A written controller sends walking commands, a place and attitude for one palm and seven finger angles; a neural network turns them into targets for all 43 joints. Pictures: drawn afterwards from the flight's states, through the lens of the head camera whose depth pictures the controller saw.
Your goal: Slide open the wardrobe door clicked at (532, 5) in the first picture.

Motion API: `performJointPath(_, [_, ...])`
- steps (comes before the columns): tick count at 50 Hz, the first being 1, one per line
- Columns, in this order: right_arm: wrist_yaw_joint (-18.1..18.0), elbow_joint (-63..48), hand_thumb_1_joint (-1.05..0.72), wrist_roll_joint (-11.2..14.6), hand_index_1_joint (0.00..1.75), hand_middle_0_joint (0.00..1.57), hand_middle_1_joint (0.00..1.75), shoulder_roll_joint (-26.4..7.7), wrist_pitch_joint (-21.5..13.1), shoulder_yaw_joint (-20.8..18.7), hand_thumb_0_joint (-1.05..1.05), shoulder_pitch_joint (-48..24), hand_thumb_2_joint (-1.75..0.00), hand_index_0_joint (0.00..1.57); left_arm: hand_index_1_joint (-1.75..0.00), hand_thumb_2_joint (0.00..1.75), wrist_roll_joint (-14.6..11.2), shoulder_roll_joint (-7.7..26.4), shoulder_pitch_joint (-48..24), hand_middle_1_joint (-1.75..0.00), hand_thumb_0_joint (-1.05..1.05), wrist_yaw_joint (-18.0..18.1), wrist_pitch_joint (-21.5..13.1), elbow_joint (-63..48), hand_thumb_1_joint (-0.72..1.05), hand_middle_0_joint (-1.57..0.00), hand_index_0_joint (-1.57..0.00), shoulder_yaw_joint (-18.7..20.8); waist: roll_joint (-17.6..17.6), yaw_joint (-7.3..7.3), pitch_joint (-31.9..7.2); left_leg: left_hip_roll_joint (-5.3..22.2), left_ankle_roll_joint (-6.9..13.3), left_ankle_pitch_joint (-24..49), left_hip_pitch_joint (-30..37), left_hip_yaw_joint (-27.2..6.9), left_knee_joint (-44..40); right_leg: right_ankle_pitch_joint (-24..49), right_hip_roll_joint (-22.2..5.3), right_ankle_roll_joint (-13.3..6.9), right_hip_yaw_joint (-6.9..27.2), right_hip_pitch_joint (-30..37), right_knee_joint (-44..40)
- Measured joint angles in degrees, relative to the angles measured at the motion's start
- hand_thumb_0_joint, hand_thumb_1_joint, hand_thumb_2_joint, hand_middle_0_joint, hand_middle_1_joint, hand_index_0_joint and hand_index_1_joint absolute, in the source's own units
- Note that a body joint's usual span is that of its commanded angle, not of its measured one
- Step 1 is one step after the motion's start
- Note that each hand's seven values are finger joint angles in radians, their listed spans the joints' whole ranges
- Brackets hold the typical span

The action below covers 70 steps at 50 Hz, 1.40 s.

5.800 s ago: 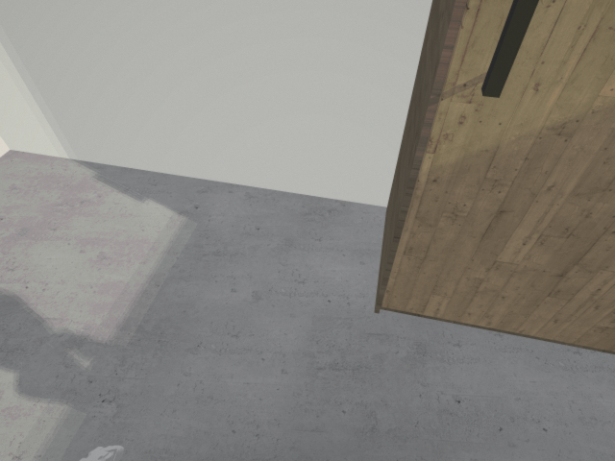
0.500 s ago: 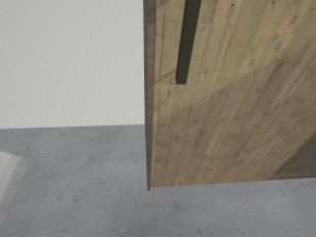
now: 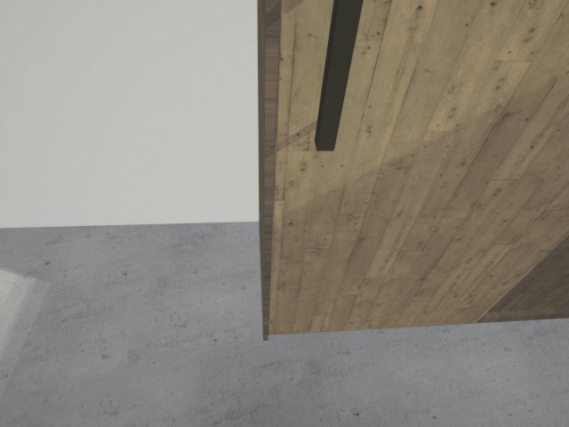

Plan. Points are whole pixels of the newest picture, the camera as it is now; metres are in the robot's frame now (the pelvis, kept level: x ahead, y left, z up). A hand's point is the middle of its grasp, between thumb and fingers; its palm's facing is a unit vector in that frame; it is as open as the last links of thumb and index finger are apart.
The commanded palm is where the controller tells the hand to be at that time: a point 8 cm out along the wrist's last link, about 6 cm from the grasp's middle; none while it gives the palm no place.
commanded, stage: look again from close up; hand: left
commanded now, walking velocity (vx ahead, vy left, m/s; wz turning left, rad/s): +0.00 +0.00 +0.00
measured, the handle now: (333, 64) +0.53 -0.02 +0.26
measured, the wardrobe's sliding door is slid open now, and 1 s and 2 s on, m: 0.00 0.00 0.00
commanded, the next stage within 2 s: shuffle to correct the standing spot in 0.66 s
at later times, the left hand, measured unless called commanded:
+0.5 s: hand out of the picture -0.02 +0.16 -0.18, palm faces +0.02 -0.99 -0.17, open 7.4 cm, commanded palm none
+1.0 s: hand out of the picture -0.02 +0.14 -0.18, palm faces +0.05 -0.99 -0.16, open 7.4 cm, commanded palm none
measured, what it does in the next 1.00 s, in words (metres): stands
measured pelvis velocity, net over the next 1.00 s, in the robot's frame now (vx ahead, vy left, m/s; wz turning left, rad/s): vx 0.01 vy -0.02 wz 0.03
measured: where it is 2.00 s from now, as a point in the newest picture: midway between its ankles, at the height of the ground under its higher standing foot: outside the picture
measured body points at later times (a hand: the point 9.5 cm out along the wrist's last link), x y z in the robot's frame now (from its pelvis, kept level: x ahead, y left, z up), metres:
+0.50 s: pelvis +0.00 -0.01 +0.00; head +0.00 +0.00 +0.45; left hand -0.02 +0.21 -0.16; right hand +0.00 -0.23 -0.16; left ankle +0.03 +0.07 -0.74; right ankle +0.00 -0.15 -0.74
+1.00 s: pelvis +0.01 -0.02 +0.00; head +0.01 -0.01 +0.45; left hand -0.03 +0.19 -0.17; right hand +0.01 -0.24 -0.16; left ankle +0.03 +0.07 -0.74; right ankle +0.00 -0.15 -0.74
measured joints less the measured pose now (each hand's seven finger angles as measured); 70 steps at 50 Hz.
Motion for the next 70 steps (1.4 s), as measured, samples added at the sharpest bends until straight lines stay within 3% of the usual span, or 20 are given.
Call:
performJointPath(44, [-0.1, 1.3, -0.92, -0.3, 0.30, 0.19, 0.30, 0.8, 0.2, -0.1, 0.00, 0.4, -0.90, 0.19, -0.30, 0.90, 0.0, 0.6, -0.5, -0.30, 0.01, -0.1, -0.2, 0.0, 0.91, -0.20, -0.20, 0.6, 0.0, -0.52, -0.4, 0.7, -1.1, 0.3, 0.0, -0.9, -0.5, -0.1, 0.8, -1.0, -0.8, 0.1, -0.2])
performJointPath(52, [-0.3, 1.0, -0.91, -0.7, 0.30, 0.20, 0.30, 2.3, 1.0, -1.0, 0.00, 2.2, -0.90, 0.20, -0.30, 0.90, 0.7, 0.6, 1.2, -0.30, 0.01, -0.7, 0.7, -0.2, 0.91, -0.20, -0.20, 1.5, -0.6, -0.74, -1.5, 0.6, -1.9, -0.9, -1.2, -2.5, 0.8, -2.9, 0.7, -2.0, -2.4, -1.2, 2.7])
performJointPath(59, [-0.7, 0.7, -0.91, -0.8, 0.30, 0.20, 0.30, 2.3, 1.2, -1.5, 0.00, 3.2, -0.90, 0.20, -0.30, 0.90, 0.7, -0.2, 3.0, -0.30, 0.01, -0.7, 0.6, -1.3, 0.91, -0.20, -0.20, 2.3, 1.1, -0.41, -1.3, 2.7, -3.7, -3.7, -3.4, -5.3, 5.1, -4.7, 2.9, -4.0, -5.2, -0.8, 3.0])
performJointPath(64, [-1.2, 0.4, -0.91, -0.9, 0.30, 0.20, 0.30, 2.3, 1.9, -1.6, 0.00, 2.8, -0.90, 0.20, -0.30, 0.90, 0.9, -0.6, 3.8, -0.30, 0.00, -0.2, 0.8, -2.0, 0.91, -0.20, -0.20, 2.7, 0.8, -0.27, -0.4, 5.2, -2.5, -11.8, -7.7, -1.6, 16.6, -7.3, 4.0, -5.5, -9.0, 0.7, 4.3])
performJointPath(66, [-1.4, 0.3, -0.91, -0.9, 0.30, 0.19, 0.30, 2.2, 1.9, -1.6, 0.00, 1.9, -0.90, 0.19, -0.30, 0.90, 0.9, -1.0, 4.1, -0.30, 0.00, -0.2, 0.9, -1.8, 0.91, -0.20, -0.20, 2.6, 0.4, 0.11, 0.3, 5.6, -2.5, -9.9, -6.9, 0.4, 14.4, -8.7, 4.3, -5.6, -10.0, 1.0, 5.7])
performJointPath(67, [-1.5, 0.3, -0.91, -0.9, 0.30, 0.19, 0.30, 2.3, 1.6, -1.6, 0.00, 1.3, -0.90, 0.19, -0.30, 0.90, 0.8, -1.2, 4.4, -0.30, 0.00, -0.2, 1.1, -1.6, 0.91, -0.20, -0.20, 2.5, -0.1, 0.27, 0.6, 5.6, -2.1, -5.8, -6.1, 1.0, 12.6, -9.8, 4.2, -5.5, -10.1, 0.8, 7.2])
performJointPath(70, [-2.1, -0.1, -0.92, -1.4, 0.30, 0.19, 0.30, 2.2, 0.9, -1.8, 0.01, -0.7, -0.90, 0.20, -0.30, 0.90, 0.8, -1.8, 4.4, -0.30, 0.00, -0.6, 2.4, -0.6, 0.91, -0.20, -0.19, 2.2, -2.3, 0.74, 1.0, 5.5, -2.2, -8.1, -4.8, 3.1, 12.9, -14.3, 3.0, -4.1, -7.4, -3.8, 18.5])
